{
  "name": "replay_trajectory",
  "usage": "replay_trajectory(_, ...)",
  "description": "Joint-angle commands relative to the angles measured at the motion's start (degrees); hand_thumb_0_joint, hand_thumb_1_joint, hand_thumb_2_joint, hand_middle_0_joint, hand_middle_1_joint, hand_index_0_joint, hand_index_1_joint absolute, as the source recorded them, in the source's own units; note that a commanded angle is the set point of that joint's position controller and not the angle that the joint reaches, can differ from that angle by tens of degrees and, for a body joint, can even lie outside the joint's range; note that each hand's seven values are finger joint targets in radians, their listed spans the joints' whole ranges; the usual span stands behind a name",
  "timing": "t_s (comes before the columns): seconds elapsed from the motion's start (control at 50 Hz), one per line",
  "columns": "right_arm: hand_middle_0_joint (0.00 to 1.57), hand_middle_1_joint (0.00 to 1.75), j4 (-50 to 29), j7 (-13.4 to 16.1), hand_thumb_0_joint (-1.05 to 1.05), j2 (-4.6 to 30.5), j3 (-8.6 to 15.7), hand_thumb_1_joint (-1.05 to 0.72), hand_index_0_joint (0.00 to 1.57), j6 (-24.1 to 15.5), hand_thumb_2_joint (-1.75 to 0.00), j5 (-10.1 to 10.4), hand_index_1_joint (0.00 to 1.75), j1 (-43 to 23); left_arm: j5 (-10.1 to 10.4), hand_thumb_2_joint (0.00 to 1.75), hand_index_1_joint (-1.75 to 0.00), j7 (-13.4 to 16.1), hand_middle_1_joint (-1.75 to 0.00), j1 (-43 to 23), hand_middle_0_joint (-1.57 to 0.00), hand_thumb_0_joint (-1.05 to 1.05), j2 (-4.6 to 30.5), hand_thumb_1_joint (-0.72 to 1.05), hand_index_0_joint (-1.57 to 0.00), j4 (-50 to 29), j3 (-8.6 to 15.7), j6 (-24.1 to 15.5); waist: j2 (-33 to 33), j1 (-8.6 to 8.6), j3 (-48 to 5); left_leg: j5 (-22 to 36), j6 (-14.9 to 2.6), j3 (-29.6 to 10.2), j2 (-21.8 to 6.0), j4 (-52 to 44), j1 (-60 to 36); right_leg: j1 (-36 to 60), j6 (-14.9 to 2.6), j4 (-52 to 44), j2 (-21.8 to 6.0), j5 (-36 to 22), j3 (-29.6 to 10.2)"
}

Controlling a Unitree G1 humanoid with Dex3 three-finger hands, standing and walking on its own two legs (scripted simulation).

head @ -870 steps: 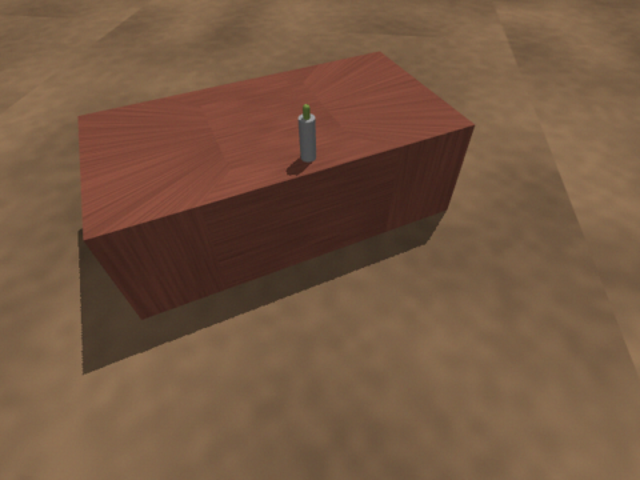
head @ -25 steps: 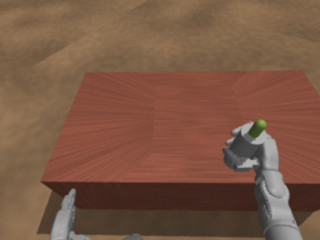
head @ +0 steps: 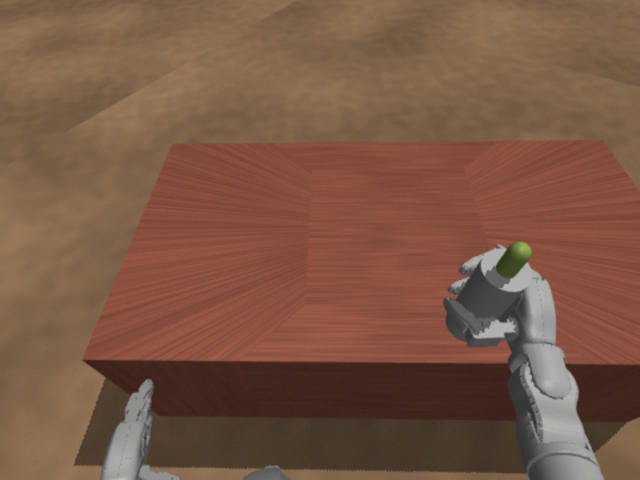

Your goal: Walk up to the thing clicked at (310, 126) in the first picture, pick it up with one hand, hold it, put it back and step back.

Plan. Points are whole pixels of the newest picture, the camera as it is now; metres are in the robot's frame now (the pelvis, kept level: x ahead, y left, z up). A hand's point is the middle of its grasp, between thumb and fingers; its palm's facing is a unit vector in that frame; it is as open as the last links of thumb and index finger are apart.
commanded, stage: crouch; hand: right
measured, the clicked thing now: (489, 291) +0.32 -0.17 +0.07
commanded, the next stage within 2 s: lower in 1.26 s
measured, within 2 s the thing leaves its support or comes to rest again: neither
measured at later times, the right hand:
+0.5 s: hand (462, 293) +0.37 -0.18 -0.02, palm faces +0.09 +1.00 +0.02, open 7.6 cm
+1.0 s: hand (452, 287) +0.42 -0.19 -0.09, palm faces +0.10 +0.99 +0.03, open 7.6 cm
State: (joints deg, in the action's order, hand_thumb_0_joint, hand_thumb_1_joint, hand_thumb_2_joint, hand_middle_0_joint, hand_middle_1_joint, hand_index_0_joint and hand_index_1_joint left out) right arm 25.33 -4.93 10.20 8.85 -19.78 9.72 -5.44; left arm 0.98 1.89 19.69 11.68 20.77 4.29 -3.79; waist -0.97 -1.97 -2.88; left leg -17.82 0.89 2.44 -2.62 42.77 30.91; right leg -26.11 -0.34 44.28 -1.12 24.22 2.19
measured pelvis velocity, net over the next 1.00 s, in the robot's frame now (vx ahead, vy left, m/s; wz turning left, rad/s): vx -0.02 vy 0.00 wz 0.01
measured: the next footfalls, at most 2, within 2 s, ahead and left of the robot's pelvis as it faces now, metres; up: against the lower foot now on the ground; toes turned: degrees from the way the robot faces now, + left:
none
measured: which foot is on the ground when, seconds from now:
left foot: down 0.00-1.00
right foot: down 0.00-1.00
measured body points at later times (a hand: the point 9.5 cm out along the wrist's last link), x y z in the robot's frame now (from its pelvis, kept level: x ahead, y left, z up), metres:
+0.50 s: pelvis -0.02 +0.00 -0.03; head +0.07 -0.02 +0.41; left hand +0.14 +0.26 -0.06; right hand +0.36 -0.23 -0.02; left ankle +0.04 +0.13 -0.71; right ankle -0.02 -0.11 -0.71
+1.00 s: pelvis -0.02 +0.00 -0.08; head +0.10 -0.05 +0.35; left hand +0.13 +0.26 -0.06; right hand +0.41 -0.24 -0.09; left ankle +0.04 +0.13 -0.71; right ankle -0.02 -0.11 -0.71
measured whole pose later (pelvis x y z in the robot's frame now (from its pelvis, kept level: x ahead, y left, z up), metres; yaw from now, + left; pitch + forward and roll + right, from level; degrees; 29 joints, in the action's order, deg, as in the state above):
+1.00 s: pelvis -0.02 +0.00 -0.08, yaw +1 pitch +22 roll +2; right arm 59.5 -7.5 20.2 23.9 -33.0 4.2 -33.3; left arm -3.7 -1.2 25.8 14.1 -3.2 3.6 -6.2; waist -2.7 -11.1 -7.4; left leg -24.3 0.7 3.1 -2.2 66.6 64.3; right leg -60.8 -0.6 71.8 -2.5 33.2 0.5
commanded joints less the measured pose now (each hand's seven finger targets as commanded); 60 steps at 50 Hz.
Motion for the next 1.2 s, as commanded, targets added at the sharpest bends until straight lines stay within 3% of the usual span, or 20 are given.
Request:
replay_trajectory(0.0,1.36,1.44,-14.2,0.8,0.00,6.8,2.3,-0.41,1.38,-4.6,-1.32,1.0,1.44,-15.7,0.1,0.05,-0.05,1.1,-0.05,-4.2,-0.04,0.00,8.5,-0.55,-0.05,-11.5,3.6,-3.8,-0.2,-0.10,-15.4,12.1,-0.82,-0.3,1.7,-4.4,-11.5,2.5,-0.09,-7.0,0.7,-14.0,-1.9)
replay_trajectory(0.04,1.37,1.46,-16.0,0.9,0.00,7.4,2.5,-0.40,1.40,-4.8,-1.33,0.7,1.46,-15.4,0.1,0.05,-0.05,0.8,-0.06,-3.2,-0.04,0.00,7.3,-0.52,-0.05,-10.4,2.3,-3.6,0.9,0.57,-14.5,11.0,-0.81,-0.2,1.6,-4.7,-11.3,2.3,-0.06,-7.5,0.8,-12.9,-1.6)
replay_trajectory(0.1,1.41,1.52,-10.5,0.8,0.00,5.8,2.0,-0.40,1.45,-4.6,-1.38,0.8,1.52,-14.0,-0.1,0.05,-0.05,1.2,-0.05,-3.3,-0.04,0.00,9.9,-0.53,-0.05,-8.1,5.3,-3.6,-0.9,-0.98,-10.4,8.9,-0.86,0.0,1.9,-4.3,-8.0,0.2,-0.13,-7.8,0.3,-10.6,-2.2)
replay_trajectory(0.14,1.41,1.52,-10.6,0.6,0.00,7.1,3.0,-0.40,1.45,-5.4,-1.39,0.6,1.52,-16.5,-0.2,0.05,-0.05,0.7,-0.05,-2.9,-0.04,0.00,6.7,-0.54,-0.05,-7.3,2.2,-3.6,0.9,-0.11,-11.5,9.5,-0.92,-0.4,1.6,-3.8,-8.3,-0.6,-0.10,-6.8,0.6,-11.3,-1.9)
replay_trajectory(0.16,1.41,1.53,-6.5,0.2,0.00,5.9,2.5,-0.38,1.45,-5.4,-1.40,0.5,1.53,-15.5,-0.1,0.04,-0.04,0.9,-0.05,-2.7,-0.04,0.00,7.4,-0.53,-0.05,-8.6,3.0,-3.7,-1.9,-1.61,-10.5,9.2,-0.83,-0.4,1.7,-3.6,-7.2,-1.1,-0.38,-6.4,0.4,-11.0,-2.1)
replay_trajectory(0.28,1.40,1.51,-1.7,-0.5,0.00,10.5,6.2,-0.40,1.43,-9.0,-1.39,-0.1,1.51,-27.1,-0.8,0.05,-0.05,1.4,-0.05,-2.1,-0.05,0.00,10.7,-0.54,-0.05,-10.8,6.2,-4.6,-1.8,-4.02,-15.3,8.7,-0.46,-2.3,1.0,-0.7,-2.9,-3.6,-1.09,-1.7,1.0,-8.6,-1.9)
replay_trajectory(0.32,1.39,1.51,2.2,-0.9,0.00,9.8,6.4,-0.37,1.43,-10.3,-1.39,-0.1,1.51,-28.1,-1.1,0.05,-0.05,0.6,-0.05,-1.3,-0.05,0.00,6.9,-0.54,-0.05,-10.6,2.7,-5.0,-0.6,-3.22,-13.3,6.2,-0.68,-2.6,0.9,1.0,-0.2,-7.6,-0.94,-0.1,1.2,-6.5,-2.0)
replay_trajectory(0.36,1.37,1.51,4.1,-1.2,0.00,11.5,7.7,-0.34,1.41,-11.7,-1.39,-0.5,1.51,-32.3,-1.4,0.04,-0.05,0.5,-0.06,-0.7,-0.05,0.00,7.2,-0.54,-0.06,-10.8,3.5,-5.5,1.9,-3.87,-17.4,7.6,-0.95,-2.4,1.2,3.9,2.4,-8.2,-0.51,2.2,1.2,-8.3,-2.3)
replay_trajectory(0.42,1.36,1.50,6.2,-2.0,0.00,12.9,8.5,-0.33,1.41,-13.4,-1.39,-1.2,1.50,-35.2,-2.0,0.05,-0.05,0.1,-0.06,-0.6,-0.05,0.00,6.6,-0.55,-0.06,-16.9,1.2,-6.2,2.5,-3.68,-25.0,11.2,-1.10,-2.8,1.3,7.0,1.4,-9.1,-0.16,5.6,1.3,-11.8,-2.4)
replay_trajectory(0.46,1.37,1.50,9.6,-2.0,0.00,16.4,11.2,-0.36,1.41,-14.0,-1.39,-1.8,1.50,-37.5,-2.1,0.05,-0.05,0.3,-0.06,0.6,-0.05,0.00,9.2,-0.54,-0.06,-21.0,3.2,-6.0,2.9,-4.39,-28.2,12.6,-1.17,-2.4,1.6,8.3,0.8,-9.9,-0.08,6.8,1.4,-13.5,-2.6)
replay_trajectory(0.52,1.42,1.55,15.6,-2.6,0.00,13.8,11.1,-0.40,1.46,-13.9,-1.43,-1.7,1.55,-38.1,-2.6,0.05,-0.05,-0.4,-0.06,2.6,-0.05,0.00,9.5,-0.54,-0.06,-22.7,3.4,-5.7,3.1,-5.05,-25.8,10.9,-1.45,-2.0,1.9,10.1,5.0,-13.5,0.15,8.2,1.2,-13.0,-3.0)
replay_trajectory(0.56,1.43,1.56,17.9,-2.7,0.00,16.4,13.1,-0.41,1.47,-14.4,-1.44,-1.8,1.56,-39.8,-2.8,0.05,-0.05,-0.3,-0.06,4.0,-0.05,0.00,12.1,-0.54,-0.06,-23.4,5.6,-6.0,3.6,-5.74,-27.5,9.9,-1.62,-1.7,2.2,11.2,6.8,-13.7,0.40,9.4,0.7,-12.8,-3.4)
replay_trajectory(0.6,1.44,1.57,20.5,-2.9,0.00,15.6,12.3,-0.44,1.47,-14.9,-1.45,-2.5,1.57,-40.8,-3.1,0.05,-0.05,-0.9,-0.06,4.3,-0.05,0.00,9.7,-0.54,-0.06,-24.6,3.0,-6.1,2.8,-5.03,-25.0,7.9,-1.56,-1.6,2.3,12.0,8.6,-17.0,0.34,10.4,0.7,-10.8,-3.4)
replay_trajectory(0.68,1.41,1.54,18.8,-3.1,0.00,19.2,14.8,-0.42,1.45,-16.4,-1.43,-3.4,1.54,-45.7,-3.6,0.05,-0.05,-1.1,-0.06,4.8,-0.05,0.00,11.1,-0.54,-0.06,-29.1,4.5,-6.1,5.6,-6.37,-31.1,8.3,-1.91,-1.3,2.7,14.6,10.0,-16.3,0.65,12.2,0.1,-12.4,-4.1)
replay_trajectory(0.82,1.40,1.51,23.0,-2.9,0.00,18.2,14.2,-0.44,1.43,-17.1,-1.40,-4.3,1.51,-46.6,-4.1,0.04,-0.05,-1.7,-0.06,6.9,-0.05,0.00,10.8,-0.52,-0.06,-31.5,4.2,-5.7,6.8,-7.86,-28.8,3.3,-2.03,-0.9,3.0,16.7,15.3,-21.2,0.57,14.3,0.1,-5.7,-4.2)
replay_trajectory(0.86,1.40,1.51,16.9,-2.5,0.00,23.0,17.1,-0.44,1.43,-18.1,-1.40,-4.8,1.51,-50.6,-4.4,0.04,-0.05,-1.7,-0.06,7.6,-0.05,0.00,11.4,-0.52,-0.06,-34.7,4.7,-5.9,9.0,-7.67,-35.4,7.3,-2.12,-1.0,3.0,18.0,13.1,-18.7,0.78,15.8,0.1,-10.6,-4.1)
replay_trajectory(0.92,1.42,1.52,22.8,-2.6,0.00,20.1,16.0,-0.46,1.45,-17.2,-1.40,-4.9,1.52,-46.4,-4.3,0.05,-0.05,-1.7,-0.06,9.7,-0.05,0.00,13.0,-0.53,-0.06,-33.8,6.9,-5.6,8.6,-9.04,-31.4,8.2,-2.17,-0.6,3.1,18.7,15.1,-20.1,0.82,16.9,0.1,-12.5,-4.1)
replay_trajectory(0.96,1.42,1.52,22.9,-2.4,0.00,18.8,15.5,-0.48,1.45,-17.4,-1.41,-5.0,1.52,-47.8,-4.6,0.05,-0.05,-2.1,-0.06,8.7,-0.05,0.00,11.3,-0.53,-0.06,-33.8,5.2,-5.5,9.0,-8.58,-31.3,7.2,-2.35,-0.1,3.3,19.8,17.3,-21.0,1.06,17.4,-0.2,-13.0,-4.6)
replay_trajectory(1.14,1.40,1.50,22.7,-2.4,0.00,20.0,16.7,-0.46,1.43,-17.7,-1.39,-5.8,1.50,-48.6,-4.8,0.05,-0.05,-2.6,-0.06,10.4,-0.05,0.00,11.5,-0.53,-0.06,-38.1,5.5,-5.4,9.7,-10.39,-32.8,7.5,-2.52,-0.3,3.1,21.4,17.4,-23.7,0.79,19.6,0.0,-10.9,-4.5)
replay_trajectory(1.18,1.40,1.49,24.7,-2.3,0.00,21.9,18.1,-0.48,1.42,-17.6,-1.37,-6.1,1.49,-46.7,-4.7,0.05,-0.05,-2.7,-0.06,11.0,-0.05,0.00,12.0,-0.53,-0.06,-36.8,6.4,-5.2,9.6,-9.57,-31.8,8.4,-2.56,-0.3,3.1,22.3,17.8,-25.4,0.81,20.4,0.2,-12.2,-4.5)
